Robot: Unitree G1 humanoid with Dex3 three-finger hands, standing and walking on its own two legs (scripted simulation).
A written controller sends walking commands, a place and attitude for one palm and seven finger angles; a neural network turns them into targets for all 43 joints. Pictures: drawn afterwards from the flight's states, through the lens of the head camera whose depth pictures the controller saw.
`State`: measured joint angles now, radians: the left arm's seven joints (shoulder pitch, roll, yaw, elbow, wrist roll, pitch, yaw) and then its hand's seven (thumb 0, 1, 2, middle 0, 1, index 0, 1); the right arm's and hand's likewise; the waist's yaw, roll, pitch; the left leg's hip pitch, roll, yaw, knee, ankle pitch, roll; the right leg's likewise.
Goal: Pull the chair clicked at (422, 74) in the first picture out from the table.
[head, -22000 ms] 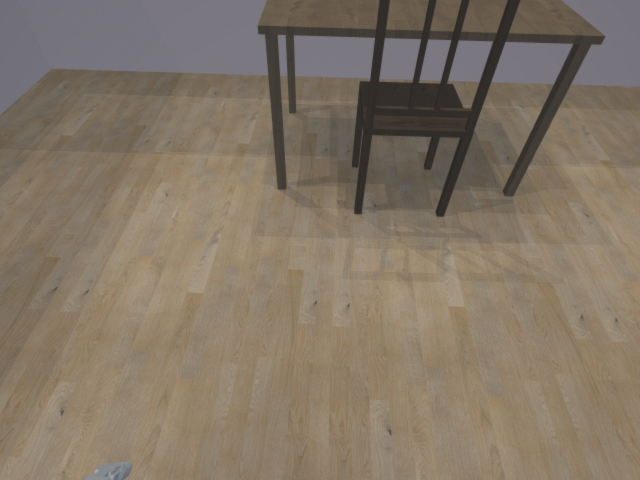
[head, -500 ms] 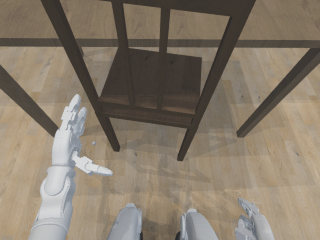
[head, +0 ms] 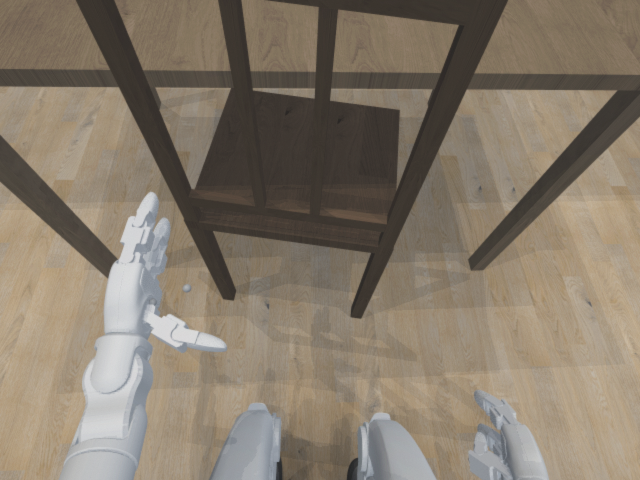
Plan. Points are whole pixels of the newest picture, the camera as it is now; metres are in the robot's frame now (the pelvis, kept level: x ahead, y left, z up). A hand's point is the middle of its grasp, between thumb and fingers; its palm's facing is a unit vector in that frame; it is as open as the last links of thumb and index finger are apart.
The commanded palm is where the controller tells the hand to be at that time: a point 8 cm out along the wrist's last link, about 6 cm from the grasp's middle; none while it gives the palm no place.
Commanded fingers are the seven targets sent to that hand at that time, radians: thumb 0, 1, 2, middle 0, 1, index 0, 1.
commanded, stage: aim the fingers beside a spindle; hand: left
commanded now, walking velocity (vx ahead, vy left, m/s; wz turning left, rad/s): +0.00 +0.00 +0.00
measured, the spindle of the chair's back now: (249, 128) +0.55 +0.11 +0.06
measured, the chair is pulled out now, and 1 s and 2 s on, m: -0.05 -0.05 -0.05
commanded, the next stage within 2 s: push the fingers through the gap in 1.88 s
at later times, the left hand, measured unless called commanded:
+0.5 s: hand (165, 273) +0.35 +0.19 +0.03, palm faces +0.08 -0.99 -0.06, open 16.9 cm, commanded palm +0.31 +0.23 +0.02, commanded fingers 0.00 -0.50 0.30 -0.06 -0.08 -0.06 -0.08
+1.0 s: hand (190, 296) +0.32 +0.16 +0.01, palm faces -0.01 -1.00 -0.01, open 17.0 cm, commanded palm +0.31 +0.23 +0.02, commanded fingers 0.00 -0.50 0.30 -0.06 -0.08 -0.06 -0.08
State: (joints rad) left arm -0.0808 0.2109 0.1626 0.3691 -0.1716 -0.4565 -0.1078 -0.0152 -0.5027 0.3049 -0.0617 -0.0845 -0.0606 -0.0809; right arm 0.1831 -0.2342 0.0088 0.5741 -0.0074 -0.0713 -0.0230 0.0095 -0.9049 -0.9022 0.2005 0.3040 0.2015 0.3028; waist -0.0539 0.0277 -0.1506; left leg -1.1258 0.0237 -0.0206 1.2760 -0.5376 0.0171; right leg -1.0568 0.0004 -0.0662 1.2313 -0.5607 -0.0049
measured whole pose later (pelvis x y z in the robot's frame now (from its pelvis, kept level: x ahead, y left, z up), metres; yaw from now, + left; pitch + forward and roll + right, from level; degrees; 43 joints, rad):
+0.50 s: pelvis +0.01 +0.00 +0.00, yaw +0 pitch +22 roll -3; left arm -0.11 0.26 0.22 0.42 -0.20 -0.47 -0.13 -0.01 -0.50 0.31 -0.06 -0.08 -0.06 -0.08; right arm 0.21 -0.24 0.01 0.59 0.00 -0.06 -0.01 0.01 -0.91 -0.90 0.20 0.30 0.20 0.30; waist -0.05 0.04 -0.17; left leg -1.11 0.03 -0.02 1.25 -0.54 0.01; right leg -1.04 0.00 -0.07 1.21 -0.56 -0.01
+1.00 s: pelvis +0.00 +0.00 +0.00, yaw +0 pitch +22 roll -3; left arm -0.06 0.21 0.14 0.36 -0.20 -0.44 -0.16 -0.02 -0.50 0.31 -0.06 -0.08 -0.06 -0.08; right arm 0.19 -0.24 0.01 0.58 0.00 -0.08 -0.03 0.01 -0.90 -0.90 0.20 0.30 0.20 0.30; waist -0.05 0.04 -0.15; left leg -1.12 0.02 -0.03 1.27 -0.53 0.02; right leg -1.05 0.00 -0.07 1.22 -0.55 -0.01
